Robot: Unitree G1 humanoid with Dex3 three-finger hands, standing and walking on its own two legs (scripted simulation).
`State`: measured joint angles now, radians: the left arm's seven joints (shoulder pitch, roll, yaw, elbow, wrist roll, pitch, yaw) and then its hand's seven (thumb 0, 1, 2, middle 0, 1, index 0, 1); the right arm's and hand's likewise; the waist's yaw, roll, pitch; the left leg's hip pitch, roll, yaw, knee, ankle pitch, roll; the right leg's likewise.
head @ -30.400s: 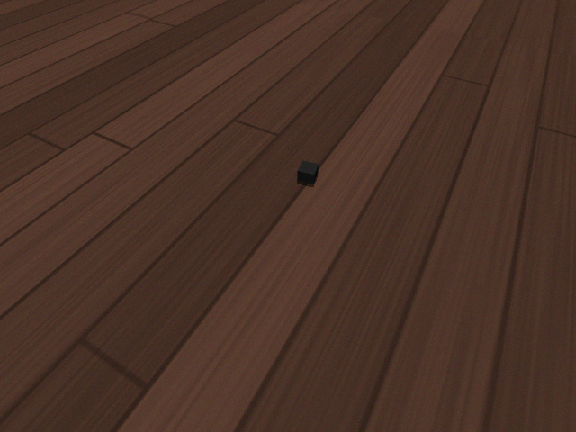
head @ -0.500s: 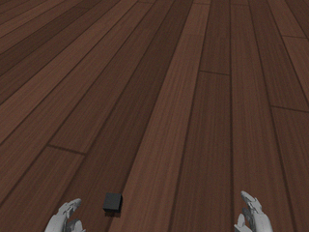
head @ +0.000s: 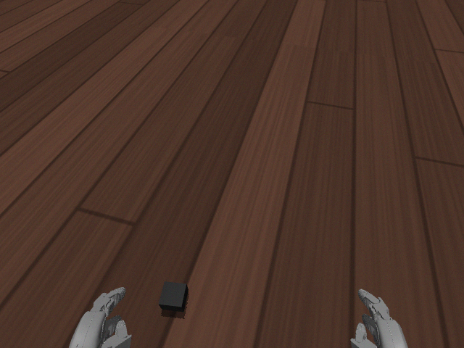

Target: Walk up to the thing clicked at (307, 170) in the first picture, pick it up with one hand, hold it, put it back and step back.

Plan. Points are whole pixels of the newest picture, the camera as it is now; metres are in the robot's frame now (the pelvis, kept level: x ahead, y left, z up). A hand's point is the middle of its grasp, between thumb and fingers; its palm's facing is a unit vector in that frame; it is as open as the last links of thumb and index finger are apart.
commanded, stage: stand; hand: left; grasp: from above
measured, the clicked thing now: (174, 296) +0.43 +0.24 -0.68
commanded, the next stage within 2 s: none
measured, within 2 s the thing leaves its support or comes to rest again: neither
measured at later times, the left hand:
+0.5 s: hand out of the picture +0.05 +0.24 -0.11, palm faces +0.06 -0.94 -0.33, open 7.3 cm
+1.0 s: hand out of the picture +0.04 +0.24 -0.10, palm faces +0.05 -0.94 -0.34, open 7.3 cm
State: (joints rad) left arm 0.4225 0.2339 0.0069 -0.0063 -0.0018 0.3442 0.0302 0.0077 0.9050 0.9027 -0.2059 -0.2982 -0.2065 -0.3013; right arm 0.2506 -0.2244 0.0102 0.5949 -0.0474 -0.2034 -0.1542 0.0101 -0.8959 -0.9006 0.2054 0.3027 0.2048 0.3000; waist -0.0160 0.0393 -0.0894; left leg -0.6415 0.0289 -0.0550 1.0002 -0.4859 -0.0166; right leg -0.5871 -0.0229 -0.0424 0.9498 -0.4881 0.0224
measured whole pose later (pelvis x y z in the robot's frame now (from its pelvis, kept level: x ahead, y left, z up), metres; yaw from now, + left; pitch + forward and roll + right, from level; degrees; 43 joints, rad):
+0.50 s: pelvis +0.00 +0.00 +0.05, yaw +1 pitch -3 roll +0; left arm 0.23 0.27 0.05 0.97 0.04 0.03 0.03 0.01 0.91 0.90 -0.21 -0.30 -0.21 -0.30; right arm 0.18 -0.28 -0.04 1.00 -0.04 -0.01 -0.02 0.01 -0.90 -0.90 0.20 0.30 0.20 0.30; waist 0.02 0.02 0.06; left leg -0.25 0.00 -0.04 0.59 -0.29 0.00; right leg -0.21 -0.05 -0.04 0.57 -0.31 0.03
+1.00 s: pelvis -0.01 +0.00 +0.06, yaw +1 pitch -5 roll +0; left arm 0.15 0.30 0.04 1.14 0.03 0.01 0.02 0.00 0.91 0.90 -0.21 -0.30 -0.21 -0.30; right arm 0.15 -0.31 -0.03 1.12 -0.02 0.01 -0.01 0.00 -0.90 -0.90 0.20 0.30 0.20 0.30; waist 0.01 0.02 0.07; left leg -0.14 0.01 -0.05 0.41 -0.19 -0.02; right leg -0.09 -0.04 -0.06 0.38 -0.21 0.02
